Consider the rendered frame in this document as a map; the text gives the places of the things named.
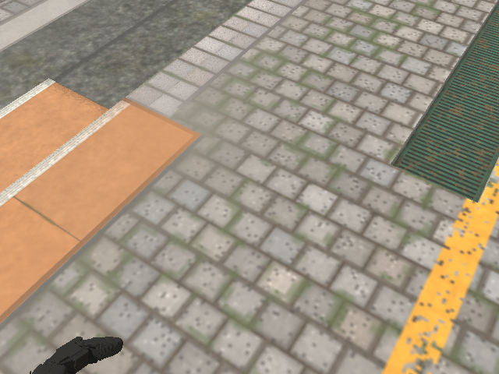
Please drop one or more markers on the left robot hand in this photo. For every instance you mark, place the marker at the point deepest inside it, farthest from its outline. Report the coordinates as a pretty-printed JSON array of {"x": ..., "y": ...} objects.
[{"x": 78, "y": 353}]

